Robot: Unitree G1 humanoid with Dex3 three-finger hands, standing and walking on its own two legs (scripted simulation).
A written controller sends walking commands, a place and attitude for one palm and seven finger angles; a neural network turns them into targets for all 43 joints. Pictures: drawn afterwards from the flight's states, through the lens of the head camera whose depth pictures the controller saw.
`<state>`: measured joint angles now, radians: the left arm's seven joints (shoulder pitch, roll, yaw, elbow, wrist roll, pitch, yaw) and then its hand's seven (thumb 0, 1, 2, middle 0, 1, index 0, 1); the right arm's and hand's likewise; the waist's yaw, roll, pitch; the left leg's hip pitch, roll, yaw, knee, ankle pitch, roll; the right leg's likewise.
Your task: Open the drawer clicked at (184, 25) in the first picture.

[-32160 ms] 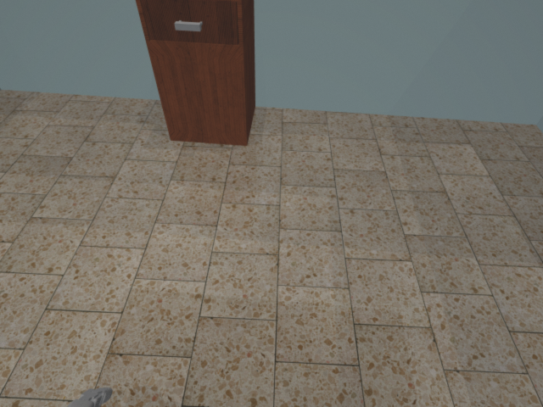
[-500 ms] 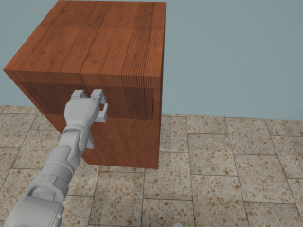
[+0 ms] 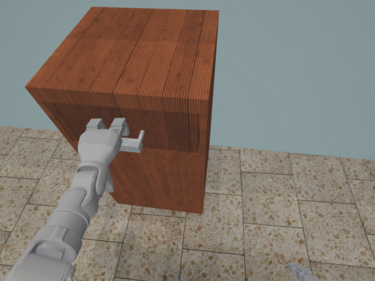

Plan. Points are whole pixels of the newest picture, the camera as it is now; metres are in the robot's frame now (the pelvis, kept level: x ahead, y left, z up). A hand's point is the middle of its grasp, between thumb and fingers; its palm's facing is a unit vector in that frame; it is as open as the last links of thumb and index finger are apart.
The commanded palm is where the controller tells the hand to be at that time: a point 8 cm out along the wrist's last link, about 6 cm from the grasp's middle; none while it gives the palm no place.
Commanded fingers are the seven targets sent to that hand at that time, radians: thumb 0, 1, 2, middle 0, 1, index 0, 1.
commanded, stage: re-aim the fingers above the handle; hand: left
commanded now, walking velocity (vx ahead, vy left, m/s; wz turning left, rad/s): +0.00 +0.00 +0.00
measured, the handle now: (124, 138) +0.49 +0.22 -0.05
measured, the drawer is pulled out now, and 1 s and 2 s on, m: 0.00 0.00 0.00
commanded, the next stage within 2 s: lower the fingers behind the handle in 1.80 s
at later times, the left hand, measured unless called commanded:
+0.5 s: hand (110, 163) +0.37 +0.21 +0.01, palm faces -0.10 -0.01 -1.00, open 13.8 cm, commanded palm +0.35 +0.19 +0.06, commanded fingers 0.00 -0.50 0.30 -0.30 -1.20 -0.30 -1.20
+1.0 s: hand (115, 159) +0.39 +0.21 -0.01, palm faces -0.25 -0.03 -0.97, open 13.8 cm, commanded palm +0.38 +0.19 +0.06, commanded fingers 0.00 -0.50 0.30 -0.30 -1.20 -0.30 -1.20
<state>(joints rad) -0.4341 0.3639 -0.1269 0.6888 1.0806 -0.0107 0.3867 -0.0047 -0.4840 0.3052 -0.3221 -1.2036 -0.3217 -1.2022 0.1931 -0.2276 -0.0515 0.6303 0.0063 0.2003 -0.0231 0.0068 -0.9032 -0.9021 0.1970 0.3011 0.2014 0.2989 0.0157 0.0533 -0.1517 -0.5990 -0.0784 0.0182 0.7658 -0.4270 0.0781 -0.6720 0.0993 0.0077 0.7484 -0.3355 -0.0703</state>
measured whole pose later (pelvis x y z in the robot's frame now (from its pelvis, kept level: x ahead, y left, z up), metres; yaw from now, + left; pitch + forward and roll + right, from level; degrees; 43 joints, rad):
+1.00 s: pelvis -0.01 -0.02 +0.00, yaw +1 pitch +16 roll +0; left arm -0.59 0.43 -0.19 0.85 0.96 0.03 0.17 -0.01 -0.48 0.31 -0.32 -1.20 -0.32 -1.20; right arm 0.27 -0.24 -0.02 0.66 0.02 0.16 -0.07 0.01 -0.90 -0.90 0.20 0.30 0.20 0.30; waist -0.03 0.05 -0.12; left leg -0.62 -0.08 0.00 0.73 -0.38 0.06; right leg -0.69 0.10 -0.01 0.72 -0.30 -0.09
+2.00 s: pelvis -0.01 -0.01 +0.01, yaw -1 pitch +15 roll +0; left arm -0.50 0.45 -0.10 0.84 1.00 -0.02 0.16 0.00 -0.48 0.31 -0.33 -1.22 -0.31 -1.22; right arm 0.27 -0.21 0.00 0.62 0.03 0.21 -0.08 0.01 -0.90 -0.90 0.20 0.30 0.21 0.30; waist -0.04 0.03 -0.12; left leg -0.58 -0.07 0.03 0.70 -0.38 0.07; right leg -0.66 0.11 0.02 0.69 -0.28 -0.08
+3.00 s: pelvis -0.03 +0.00 -0.03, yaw +0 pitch +22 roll -1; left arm -0.68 0.37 -0.13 0.98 1.13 -0.02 0.49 0.00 -0.49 0.30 -0.31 -1.22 -0.32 -1.37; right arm 0.24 -0.23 -0.03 0.67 0.00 0.19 -0.02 0.01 -0.90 -0.90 0.20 0.30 0.20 0.30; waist -0.04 0.02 -0.20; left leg -0.90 -0.08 0.02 1.00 -0.48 0.09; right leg -0.96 0.10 -0.02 0.94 -0.36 -0.06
